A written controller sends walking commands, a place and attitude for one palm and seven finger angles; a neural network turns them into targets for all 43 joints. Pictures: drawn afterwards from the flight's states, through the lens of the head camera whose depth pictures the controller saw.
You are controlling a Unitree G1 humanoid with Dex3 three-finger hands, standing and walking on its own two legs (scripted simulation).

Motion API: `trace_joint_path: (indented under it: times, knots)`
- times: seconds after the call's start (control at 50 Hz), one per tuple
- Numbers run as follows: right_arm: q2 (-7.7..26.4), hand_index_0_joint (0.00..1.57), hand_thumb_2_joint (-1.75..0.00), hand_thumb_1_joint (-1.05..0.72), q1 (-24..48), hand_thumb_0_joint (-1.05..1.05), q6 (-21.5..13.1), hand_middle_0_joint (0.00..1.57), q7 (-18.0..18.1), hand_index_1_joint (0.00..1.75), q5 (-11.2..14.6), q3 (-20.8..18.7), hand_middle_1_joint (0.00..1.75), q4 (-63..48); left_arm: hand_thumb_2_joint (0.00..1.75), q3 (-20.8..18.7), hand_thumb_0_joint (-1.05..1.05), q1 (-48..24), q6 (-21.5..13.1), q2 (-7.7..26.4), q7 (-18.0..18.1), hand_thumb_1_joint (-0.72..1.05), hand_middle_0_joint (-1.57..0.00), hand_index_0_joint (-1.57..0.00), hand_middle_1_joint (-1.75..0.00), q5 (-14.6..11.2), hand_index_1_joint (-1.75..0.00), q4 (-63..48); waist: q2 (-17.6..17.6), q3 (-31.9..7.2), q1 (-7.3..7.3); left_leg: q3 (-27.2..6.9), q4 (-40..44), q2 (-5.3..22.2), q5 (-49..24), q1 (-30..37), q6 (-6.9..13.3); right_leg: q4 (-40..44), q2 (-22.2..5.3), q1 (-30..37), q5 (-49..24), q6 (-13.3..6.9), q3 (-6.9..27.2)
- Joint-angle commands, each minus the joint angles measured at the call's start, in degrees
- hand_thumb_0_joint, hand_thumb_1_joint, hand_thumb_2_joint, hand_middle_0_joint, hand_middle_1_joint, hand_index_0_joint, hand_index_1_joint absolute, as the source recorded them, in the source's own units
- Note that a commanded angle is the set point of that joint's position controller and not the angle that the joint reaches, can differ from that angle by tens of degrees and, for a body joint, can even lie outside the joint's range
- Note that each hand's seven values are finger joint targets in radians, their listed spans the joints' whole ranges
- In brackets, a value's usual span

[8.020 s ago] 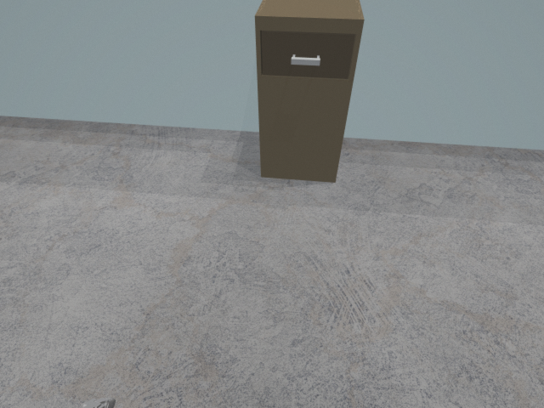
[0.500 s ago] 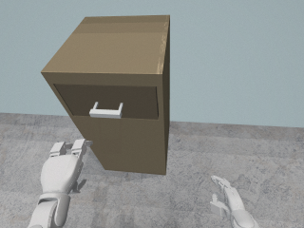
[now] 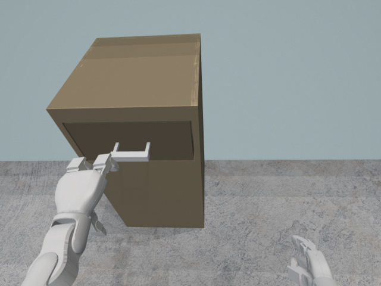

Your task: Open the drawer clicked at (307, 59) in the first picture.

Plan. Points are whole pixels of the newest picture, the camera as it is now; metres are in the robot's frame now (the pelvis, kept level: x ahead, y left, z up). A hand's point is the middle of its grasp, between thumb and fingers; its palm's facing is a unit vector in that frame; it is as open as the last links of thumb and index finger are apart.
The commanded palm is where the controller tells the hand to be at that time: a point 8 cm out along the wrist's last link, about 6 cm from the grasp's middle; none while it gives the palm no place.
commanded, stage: raise the hand with hooked fingers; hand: left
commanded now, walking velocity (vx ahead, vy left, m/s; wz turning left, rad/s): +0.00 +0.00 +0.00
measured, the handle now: (131, 151) +0.49 +0.25 -0.07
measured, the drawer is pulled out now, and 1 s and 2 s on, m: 0.00 0.00 0.00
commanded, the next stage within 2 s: move the hooked fingers above the handle in 0.62 s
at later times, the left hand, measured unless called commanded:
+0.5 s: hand (79, 193) +0.27 +0.26 +0.07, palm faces -0.04 -0.09 -1.00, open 13.8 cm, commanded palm +0.26 +0.27 +0.14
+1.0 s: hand (92, 180) +0.30 +0.25 +0.07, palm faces +0.00 -0.06 -1.00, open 13.8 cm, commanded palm +0.29 +0.27 +0.12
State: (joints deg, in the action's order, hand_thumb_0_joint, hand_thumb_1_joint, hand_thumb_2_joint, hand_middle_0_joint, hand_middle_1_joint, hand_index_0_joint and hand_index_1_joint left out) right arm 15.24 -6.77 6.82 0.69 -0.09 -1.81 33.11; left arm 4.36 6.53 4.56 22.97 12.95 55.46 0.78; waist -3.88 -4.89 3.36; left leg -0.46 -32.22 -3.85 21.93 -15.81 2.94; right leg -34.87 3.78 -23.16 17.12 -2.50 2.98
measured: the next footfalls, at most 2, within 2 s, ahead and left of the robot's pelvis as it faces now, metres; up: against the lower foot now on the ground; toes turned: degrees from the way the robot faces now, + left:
none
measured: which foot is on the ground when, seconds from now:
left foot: down 0.00-1.00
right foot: down 0.00-1.00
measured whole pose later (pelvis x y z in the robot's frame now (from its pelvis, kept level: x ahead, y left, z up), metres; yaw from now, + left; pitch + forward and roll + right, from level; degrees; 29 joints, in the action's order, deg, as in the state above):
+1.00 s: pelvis -0.01 +0.01 +0.01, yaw +1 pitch +5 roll +0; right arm 13.5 -9.1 6.8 1.1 1.1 -0.4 33.8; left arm 3.8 -10.1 -5.5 26.9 7.7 56.3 15.0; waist -3.1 -2.5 3.8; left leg -1.8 -28.1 -4.3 18.2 -15.0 3.2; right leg -29.2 2.9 -21.1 13.2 -2.0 1.8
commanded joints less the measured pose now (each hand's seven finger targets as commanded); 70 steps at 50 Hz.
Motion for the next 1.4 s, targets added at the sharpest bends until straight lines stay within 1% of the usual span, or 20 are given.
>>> trace_joint_path:
  times: [0.0, 0.06, 0.14, 0.2, 0.32, 0.42, 0.48, 0.52, 0.6, 0.72, 0.82, 0.86, 0.96, 1.04, 1.1, 1.18, 1.24, 1.32, 1.34, 1.38]
  knots:
    - [4.0, 0.2, -0.9, -0.9, 6.8, 0.0, -1.8, 0.2, 0.4, 0.3, 0.2, -0.4, 0.3, -9.1, 0.3, -8.0, 0.0, -17.8, -0.8, 13.9, 0.0, -0.5, -0.3, -0.3, -1.2, 1.8, -1.2, -9.7, 2.1, -8.8, 1.08, -1.0, 5.3, 1.8, -23.2, 0.2, -0.8, 4.9, -2.9, 14.3, -17.5, -1.1, 1.3]
    - [3.9, 0.2, -0.9, -0.9, 6.6, 0.0, -1.5, 0.2, 0.6, 0.3, 0.7, -0.2, 0.3, -8.9, 0.3, -8.8, 0.0, -23.0, -1.1, 15.3, -0.8, -0.5, -0.3, -0.3, -1.2, 1.5, -1.2, -8.7, 0.4, -9.2, 1.04, -1.3, 6.7, 1.8, -23.1, 1.4, -1.3, 5.9, -2.7, 15.3, -16.1, -1.4, 0.9]
    - [3.8, 0.2, -0.9, -0.9, 6.2, 0.0, -1.7, 0.2, 0.6, 0.3, 1.1, 0.1, 0.3, -8.6, 0.3, -6.1, 0.0, -27.8, -1.0, 13.8, -3.5, -0.5, -0.3, -0.3, -1.2, 0.4, -1.2, -5.5, 0.0, -7.8, 0.28, -1.6, 8.1, 2.2, -24.3, 3.0, -2.1, 7.5, -2.6, 14.8, -15.2, -1.4, -0.8]
    - [4.3, 0.2, -0.9, -0.9, 5.1, 0.0, -1.5, 0.2, 0.6, 0.3, 1.3, 0.2, 0.3, -8.3, 0.3, -4.6, 0.0, -31.0, -0.9, 13.4, -6.3, -0.5, -0.3, -0.3, -1.2, -0.5, -1.2, -2.9, 1.8, -6.5, -0.52, -2.1, 9.0, 2.7, -24.5, 3.6, -2.5, 8.6, -2.4, 14.1, -13.8, -1.4, -2.0]
    - [4.9, 0.2, -0.9, -0.9, 3.8, 0.0, -1.3, 0.2, -0.5, 0.3, 0.8, -0.1, 0.3, -9.1, 0.3, -5.4, 0.0, -24.2, -4.9, 13.1, -10.7, -0.5, -0.3, -0.3, -1.2, -2.0, -1.2, -3.3, 3.8, -8.0, 0.67, -2.3, 9.2, 3.2, -28.1, 3.9, -2.7, 9.0, -2.4, 15.7, -15.3, -1.2, -2.3]
    - [4.8, 0.2, -0.9, -0.9, 3.1, 0.0, -2.1, 0.2, -0.8, 0.3, 0.2, -0.7, 0.3, -8.7, 0.3, -9.6, 0.0, -28.0, -10.4, 16.8, -7.5, -0.5, -0.3, -0.3, -1.2, -1.1, -1.2, -9.8, -1.0, -9.9, 1.62, -4.5, 9.3, 3.7, -30.7, 5.7, -4.0, 8.4, -2.1, 14.3, -13.6, -1.8, -2.3]
    - [4.6, 0.2, -0.9, -0.9, 2.6, 0.0, -2.5, 0.2, -0.8, 0.3, 0.3, -1.1, 0.3, -8.2, 0.3, -12.0, 0.0, -28.9, -11.7, 18.4, -4.1, -0.5, -0.3, -0.3, -1.2, -0.4, -1.2, -11.3, -3.6, -11.9, 1.9, -5.3, 8.8, 3.8, -32.7, 6.8, -4.9, 7.6, -2.0, 13.4, -13.3, -1.9, -2.4]
    - [4.7, 0.2, -0.9, -0.9, 2.0, 0.0, -2.5, 0.2, -0.9, 0.3, 0.6, -1.6, 0.3, -7.4, 0.3, -11.8, 0.0, -28.3, -11.3, 17.4, -2.6, -0.5, -0.3, -0.3, -1.2, -0.7, -1.2, -9.7, -3.1, -11.5, 1.55, -4.9, 8.4, 3.8, -33.6, 7.1, -5.0, 7.7, -2.0, 12.3, -13.9, -1.8, -2.6]
    - [5.1, 0.2, -0.9, -0.9, 1.6, 0.0, -2.3, 0.2, -1.0, 0.3, 1.5, -1.9, 0.3, -7.0, 0.3, -9.0, 0.0, -25.6, -7.9, 14.3, -2.7, -0.5, -0.3, -0.3, -1.2, -2.0, -1.2, -3.9, 2.1, -8.5, 0.58, -3.8, 9.1, 3.5, -28.1, 4.2, -4.4, 8.5, -1.9, 11.7, -12.6, -1.5, -3.0]
    - [5.7, 0.2, -0.9, -0.9, 2.7, 0.0, -1.9, 0.2, -0.9, 0.3, 1.3, -1.4, 0.3, -7.9, 0.3, -4.1, 0.0, -26.4, -5.6, 12.1, -6.3, -0.5, -0.3, -0.3, -1.2, -1.8, -1.2, -4.8, 2.5, -9.9, -0.21, -3.1, 8.8, 3.1, -27.2, 4.4, -3.5, 8.9, -2.4, 13.1, -13.5, -1.3, -2.5]
    - [5.3, 0.2, -0.9, -0.9, 1.7, 0.0, -2.0, 0.2, 0.0, 0.3, 0.8, -1.1, 0.3, -7.2, 0.3, -7.0, 0.0, -33.3, -8.7, 15.8, -5.5, -0.5, -0.3, -0.3, -1.2, -0.1, -1.2, -2.3, 2.0, -10.3, -0.15, -2.4, 8.2, 2.2, -24.2, 3.0, -2.8, 8.7, -2.3, 12.8, -13.0, -1.5, -1.9]
    - [5.3, 0.2, -0.9, -0.9, 1.4, 0.0, -2.0, 0.2, 0.4, 0.3, 0.8, -1.2, 0.3, -6.9, 0.3, -10.9, 0.0, -34.1, -9.7, 19.4, -4.0, -0.5, -0.3, -0.3, -1.2, 0.5, -1.2, -0.5, 1.6, -11.4, 0.55, -1.9, 7.8, 1.8, -23.9, 1.8, -2.5, 8.2, -2.1, 13.9, -13.7, -1.6, -1.2]
    - [4.8, 0.2, -0.9, -0.9, 0.8, 0.0, -2.0, 0.2, 0.8, 0.3, 1.4, -1.4, 0.3, -6.5, 0.3, -11.5, 0.0, -36.0, -9.6, 18.9, -1.7, -0.5, -0.3, -0.3, -1.2, 0.5, -1.2, 6.3, 1.8, -11.3, 0.24, -0.7, 6.8, 1.2, -23.0, -1.8, -1.8, 7.2, -2.4, 13.8, -15.4, -1.4, -0.5]
    - [5.3, 0.2, -0.9, -0.9, -0.1, 0.0, -1.8, 0.2, 0.8, 0.3, 1.4, -1.8, 0.3, -6.7, 0.3, -9.4, 0.0, -34.5, -8.0, 17.2, -2.1, -0.5, -0.3, -0.3, -1.2, 0.6, -1.2, 9.9, 3.0, -14.5, -0.2, 0.1, 5.0, 1.2, -25.2, -2.4, -1.2, 6.0, -2.6, 14.7, -19.9, -1.2, -0.1]
    - [5.9, 0.2, -0.9, -0.9, -1.1, 0.0, -1.5, 0.2, 0.8, 0.3, 1.5, -2.1, 0.3, -7.0, 0.3, -5.7, 0.0, -35.7, -7.8, 14.1, -3.9, -0.5, -0.3, -0.3, -1.2, -0.4, -1.2, 11.4, 4.5, -14.9, -1.63, 0.4, 3.9, 1.3, -24.8, -3.0, -0.6, 5.8, -2.7, 13.9, -21.1, -0.7, -0.3]
    - [6.2, 0.2, -0.9, -0.9, -2.4, 0.0, -1.4, 0.2, 1.4, 0.3, 1.1, -2.6, 0.3, -6.7, 0.3, -7.0, 0.0, -41.7, -10.4, 16.9, -4.5, -0.5, -0.3, -0.3, -1.2, -0.2, -1.2, 11.2, 5.6, -16.3, -2.25, 0.5, 2.5, 1.0, -22.9, -4.8, 0.2, 5.1, -3.1, 13.8, -21.3, -0.3, 0.8]
    - [5.9, 0.2, -0.9, -0.9, -3.5, 0.0, -1.1, 0.2, 1.6, 0.3, 0.6, -2.9, 0.3, -6.0, 0.3, -11.7, 0.0, -41.7, -13.2, 21.1, -2.5, -0.5, -0.3, -0.3, -1.2, 1.2, -1.2, 11.5, 3.6, -19.7, -1.14, 0.2, 1.3, 0.7, -25.8, -5.4, 0.1, 3.1, -3.2, 15.1, -25.1, -0.6, 1.5]
    - [5.7, 0.2, -0.9, -0.9, -4.8, 0.0, -1.2, 0.2, 1.3, 0.3, 0.5, -3.6, 0.3, -4.9, 0.3, -14.1, 0.0, -41.8, -14.3, 21.8, 1.6, -0.5, -0.3, -0.3, -1.2, 1.8, -1.2, 13.1, 1.3, -20.4, -1.07, 0.0, 0.1, 1.0, -28.7, -6.1, -0.4, 1.4, -2.9, 13.0, -26.9, -0.9, 1.4]
    - [5.6, 0.2, -0.9, -0.9, -4.8, 0.0, -1.2, 0.2, 1.2, 0.3, 0.5, -3.5, 0.3, -5.0, 0.3, -13.3, 0.0, -40.6, -13.5, 20.4, 2.4, -0.5, -0.3, -0.3, -1.2, 1.8, -1.2, 15.3, 0.9, -20.0, -1.06, 0.3, 0.1, 0.9, -28.4, -6.8, -0.5, 1.3, -2.9, 12.7, -26.9, -0.8, 1.2]
    - [5.9, 0.2, -0.9, -0.9, -5.4, 0.0, -1.0, 0.2, 0.8, 0.3, 0.7, -3.6, 0.3, -4.5, 0.3, -12.9, 0.0, -41.6, -11.7, 20.0, 3.5, -0.5, -0.3, -0.3, -1.2, 2.2, -1.2, 18.7, 3.0, -18.9, -1.51, 0.3, 0.0, 1.0, -27.4, -8.6, -0.6, 1.0, -2.6, 11.7, -25.6, -0.9, 0.6]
